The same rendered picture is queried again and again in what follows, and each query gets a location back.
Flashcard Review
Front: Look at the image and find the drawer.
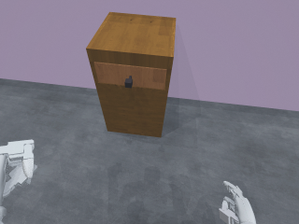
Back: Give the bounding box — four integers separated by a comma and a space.
94, 62, 167, 90

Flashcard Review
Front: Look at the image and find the left robot hand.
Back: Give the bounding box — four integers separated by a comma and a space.
0, 139, 37, 206

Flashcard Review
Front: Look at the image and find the cabinet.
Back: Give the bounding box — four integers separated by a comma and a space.
86, 12, 177, 138

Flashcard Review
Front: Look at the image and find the right robot hand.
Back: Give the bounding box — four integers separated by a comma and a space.
219, 181, 256, 224

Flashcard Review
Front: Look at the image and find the handle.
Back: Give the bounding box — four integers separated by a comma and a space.
124, 76, 133, 89

